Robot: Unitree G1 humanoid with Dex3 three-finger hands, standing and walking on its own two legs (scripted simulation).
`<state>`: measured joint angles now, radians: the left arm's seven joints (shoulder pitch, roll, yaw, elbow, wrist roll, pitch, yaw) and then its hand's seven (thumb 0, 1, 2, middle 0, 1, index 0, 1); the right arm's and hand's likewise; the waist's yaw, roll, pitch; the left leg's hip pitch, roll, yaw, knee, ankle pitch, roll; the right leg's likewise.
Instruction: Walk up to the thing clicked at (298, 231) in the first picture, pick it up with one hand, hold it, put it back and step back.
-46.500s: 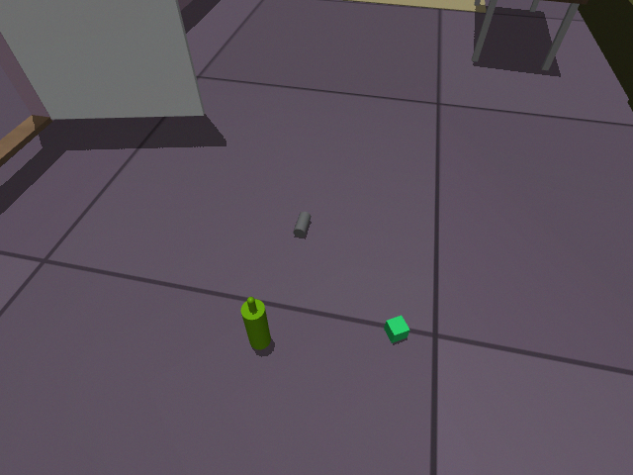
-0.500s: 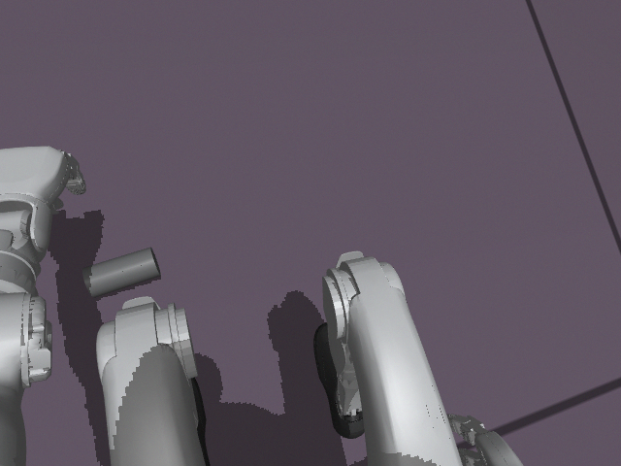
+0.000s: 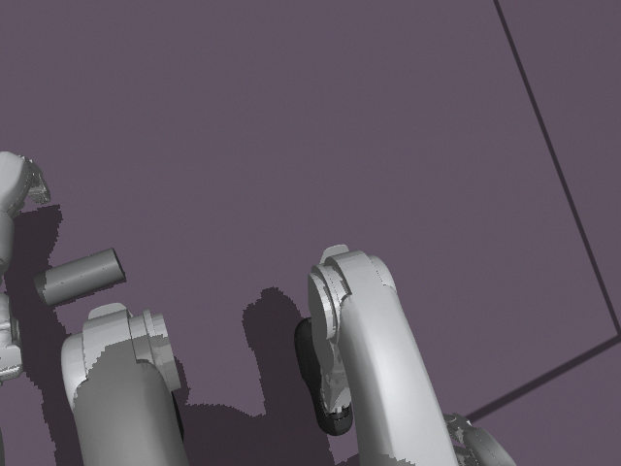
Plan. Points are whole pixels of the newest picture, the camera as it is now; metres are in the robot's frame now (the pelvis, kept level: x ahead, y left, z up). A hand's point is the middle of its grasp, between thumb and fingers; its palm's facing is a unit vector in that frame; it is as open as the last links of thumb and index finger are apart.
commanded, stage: rest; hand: left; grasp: from above
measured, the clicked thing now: (82, 276) +0.38 +0.22 -0.29
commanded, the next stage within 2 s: open in 1.54 s
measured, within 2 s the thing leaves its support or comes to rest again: neither
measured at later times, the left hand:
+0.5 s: hand (16, 214) +0.47 +0.28 -0.23, palm faces -0.44 -0.10 -0.89, open 3.5 cm
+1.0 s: hand (24, 216) +0.47 +0.27 -0.24, palm faces -0.44 -0.11 -0.89, open 3.5 cm
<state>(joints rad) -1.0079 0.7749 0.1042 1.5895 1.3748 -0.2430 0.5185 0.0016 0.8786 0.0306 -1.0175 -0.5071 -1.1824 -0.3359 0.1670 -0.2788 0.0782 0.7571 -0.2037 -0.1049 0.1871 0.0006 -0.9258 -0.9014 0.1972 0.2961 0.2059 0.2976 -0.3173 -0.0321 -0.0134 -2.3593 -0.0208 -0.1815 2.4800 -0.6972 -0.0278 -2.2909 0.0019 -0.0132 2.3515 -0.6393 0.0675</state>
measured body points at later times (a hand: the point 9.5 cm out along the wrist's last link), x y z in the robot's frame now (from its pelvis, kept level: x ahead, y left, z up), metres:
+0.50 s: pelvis +0.00 +0.00 -0.02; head +0.26 +0.10 +0.34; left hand +0.49 +0.28 -0.18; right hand +0.02 -0.27 -0.09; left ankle +0.07 +0.13 -0.28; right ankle +0.11 -0.15 -0.28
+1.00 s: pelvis +0.00 +0.01 -0.02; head +0.26 +0.11 +0.33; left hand +0.49 +0.28 -0.19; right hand +0.03 -0.25 -0.08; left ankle +0.07 +0.13 -0.28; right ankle +0.11 -0.14 -0.28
